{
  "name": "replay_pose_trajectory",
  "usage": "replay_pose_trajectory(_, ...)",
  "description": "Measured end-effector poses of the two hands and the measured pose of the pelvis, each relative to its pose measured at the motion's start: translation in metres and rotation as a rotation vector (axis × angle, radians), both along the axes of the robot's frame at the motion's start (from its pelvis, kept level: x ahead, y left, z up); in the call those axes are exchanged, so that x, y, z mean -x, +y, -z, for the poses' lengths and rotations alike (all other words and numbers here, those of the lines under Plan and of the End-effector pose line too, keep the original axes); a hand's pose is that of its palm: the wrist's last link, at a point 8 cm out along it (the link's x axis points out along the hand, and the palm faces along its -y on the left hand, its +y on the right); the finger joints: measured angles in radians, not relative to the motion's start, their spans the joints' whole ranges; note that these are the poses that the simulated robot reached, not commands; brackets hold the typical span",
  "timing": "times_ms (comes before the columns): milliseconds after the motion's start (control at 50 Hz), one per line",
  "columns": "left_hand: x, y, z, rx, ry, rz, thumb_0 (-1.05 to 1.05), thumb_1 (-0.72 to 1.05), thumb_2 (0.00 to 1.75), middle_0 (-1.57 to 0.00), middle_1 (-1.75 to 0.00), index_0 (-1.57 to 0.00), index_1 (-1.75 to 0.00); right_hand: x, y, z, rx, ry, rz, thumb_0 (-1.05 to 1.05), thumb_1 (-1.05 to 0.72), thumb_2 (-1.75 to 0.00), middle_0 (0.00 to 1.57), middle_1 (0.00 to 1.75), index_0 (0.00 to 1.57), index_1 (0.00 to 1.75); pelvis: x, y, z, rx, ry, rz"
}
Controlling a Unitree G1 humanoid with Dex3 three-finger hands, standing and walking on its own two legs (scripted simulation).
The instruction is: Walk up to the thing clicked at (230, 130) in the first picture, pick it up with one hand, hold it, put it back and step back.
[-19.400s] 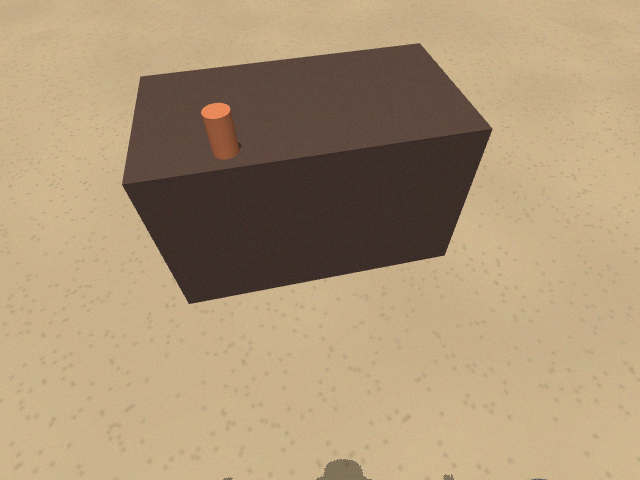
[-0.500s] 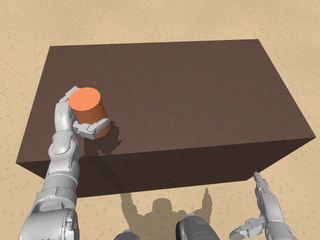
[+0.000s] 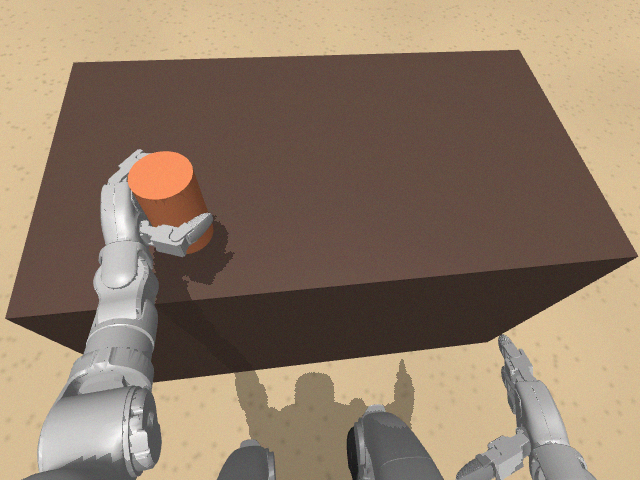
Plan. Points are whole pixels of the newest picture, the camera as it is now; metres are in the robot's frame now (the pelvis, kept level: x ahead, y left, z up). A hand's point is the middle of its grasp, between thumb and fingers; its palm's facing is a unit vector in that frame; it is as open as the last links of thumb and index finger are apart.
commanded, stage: lower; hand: left
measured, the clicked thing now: (175, 206) +0.45 +0.16 +0.03
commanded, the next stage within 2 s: loosen in 0.82 s
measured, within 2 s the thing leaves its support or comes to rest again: rests again in 0.70 s
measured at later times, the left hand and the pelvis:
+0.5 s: hand (184, 224) +0.46 +0.16 -0.03, palm faces +0.11 -0.99 -0.01, open 10.2 cm; pelvis -0.01 -0.01 -0.03, yaw +0 degrees
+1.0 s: hand (187, 231) +0.46 +0.16 -0.05, palm faces +0.11 -0.99 -0.01, open 10.2 cm; pelvis -0.02 +0.00 -0.05, yaw +0 degrees
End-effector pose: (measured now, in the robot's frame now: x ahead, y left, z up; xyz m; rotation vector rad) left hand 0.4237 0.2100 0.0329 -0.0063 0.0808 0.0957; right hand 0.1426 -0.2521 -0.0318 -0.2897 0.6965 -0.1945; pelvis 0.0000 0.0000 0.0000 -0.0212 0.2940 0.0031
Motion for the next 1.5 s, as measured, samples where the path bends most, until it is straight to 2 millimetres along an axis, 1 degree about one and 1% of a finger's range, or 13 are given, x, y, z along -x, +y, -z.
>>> replay_pose_trajectory(160, -0.001, 0.001, 0.027, -0.001, 0.014, -0.002, -0.01, -0.45, 1.16, -0.69, -1.05, -0.71, -1.07, 0.0, -0.003, 0.004, 0.02, 0.012, -0.02, -0.01, 0.51, -0.06, 0.05, 0.05, 0.06, 0.05, 0.001, -0.003, 0.011, 0.001, 0.041, -0.004)
replay_pose_trajectory(300, -0.002, 0.001, 0.041, -0.005, 0.004, -0.008, -0.01, -0.45, 1.16, -0.69, -1.05, -0.71, -1.07, -0.002, -0.007, 0.006, 0.043, 0.001, -0.031, -0.01, 0.51, -0.06, 0.05, 0.05, 0.06, 0.05, 0.004, -0.006, 0.021, 0.003, 0.064, -0.008)
replay_pose_trajectory(600, -0.007, 0.002, 0.063, -0.008, 0.003, -0.019, -0.01, -0.45, 1.16, -0.69, -1.05, -0.71, -1.07, 0.009, -0.009, 0.011, 0.074, -0.001, -0.029, -0.01, 0.5, -0.06, 0.05, 0.05, 0.06, 0.05, 0.012, -0.007, 0.037, 0.005, 0.099, -0.01)
replay_pose_trajectory(840, -0.009, 0.002, 0.078, -0.013, 0.006, -0.014, -0.01, -0.45, 1.16, -0.69, -1.05, -0.71, -1.07, 0.011, -0.007, 0.017, 0.084, -0.003, -0.031, -0.01, 0.5, -0.06, 0.05, 0.05, 0.06, 0.05, 0.015, -0.005, 0.047, 0.01, 0.123, -0.009)
replay_pose_trajectory(1020, -0.009, 0.003, 0.08, -0.015, -0.018, -0.015, -0.01, -0.45, 1.15, -0.7, -1.03, -0.73, -1.05, 0.012, -0.004, 0.022, 0.085, -0.003, -0.041, -0.01, 0.5, -0.06, 0.05, 0.05, 0.06, 0.05, 0.017, -0.003, 0.053, 0.013, 0.133, -0.011)
replay_pose_trajectory(1100, -0.009, 0.004, 0.08, -0.015, -0.015, -0.018, -0.01, -0.43, 1.07, -0.73, -0.98, -0.76, -0.99, 0.013, -0.004, 0.02, 0.085, -0.013, -0.041, -0.01, 0.5, -0.06, 0.05, 0.05, 0.06, 0.05, 0.019, -0.004, 0.054, 0.013, 0.13, -0.011)
replay_pose_trajectory(1220, -0.009, 0.004, 0.079, -0.016, -0.014, -0.019, -0.01, -0.43, 0.85, -0.78, -0.88, -0.81, -0.9, 0.016, -0.005, 0.02, 0.087, -0.011, -0.033, -0.01, 0.5, -0.05, 0.05, 0.05, 0.06, 0.05, 0.02, -0.004, 0.054, 0.011, 0.129, -0.01)
replay_pose_trajectory(1280, -0.009, 0.004, 0.078, -0.014, -0.019, -0.017, -0.01, -0.44, 0.72, -0.78, -0.82, -0.81, -0.83, 0.016, -0.005, 0.02, 0.089, -0.01, -0.033, -0.01, 0.49, -0.05, 0.05, 0.05, 0.06, 0.05, 0.019, -0.004, 0.054, 0.011, 0.13, -0.01)
replay_pose_trajectory(1380, -0.01, 0.004, 0.078, -0.014, -0.019, -0.015, -0.01, -0.48, 0.53, -0.71, -0.68, -0.73, -0.68, 0.014, -0.004, 0.02, 0.091, -0.014, -0.038, -0.01, 0.49, -0.05, 0.06, 0.05, 0.06, 0.05, 0.019, -0.003, 0.054, 0.012, 0.13, -0.011)
replay_pose_trajectory(1500, -0.01, 0.005, 0.078, -0.012, -0.02, -0.013, -0.02, -0.52, 0.37, -0.58, -0.51, -0.59, -0.51, 0.012, -0.002, 0.02, 0.086, -0.012, -0.042, -0.01, 0.5, -0.06, 0.06, 0.05, 0.06, 0.05, 0.018, -0.002, 0.054, 0.012, 0.132, -0.011)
